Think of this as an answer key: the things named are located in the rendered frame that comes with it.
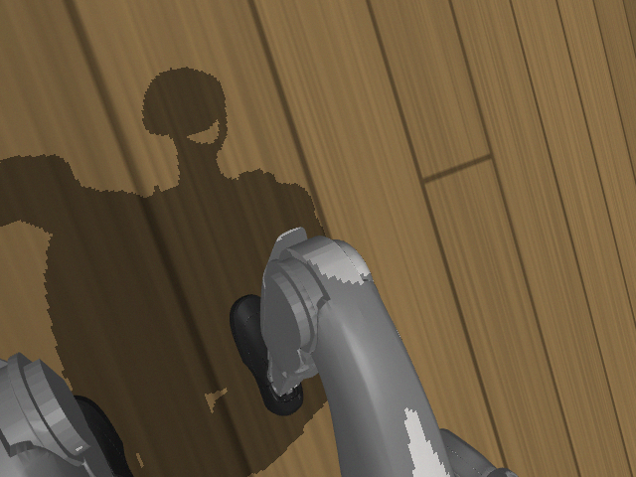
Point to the left robot foot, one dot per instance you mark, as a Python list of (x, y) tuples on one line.
[(106, 436)]

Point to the right robot hand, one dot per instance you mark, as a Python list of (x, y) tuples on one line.
[(465, 460)]

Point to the right robot foot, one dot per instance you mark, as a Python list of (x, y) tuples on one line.
[(245, 326)]

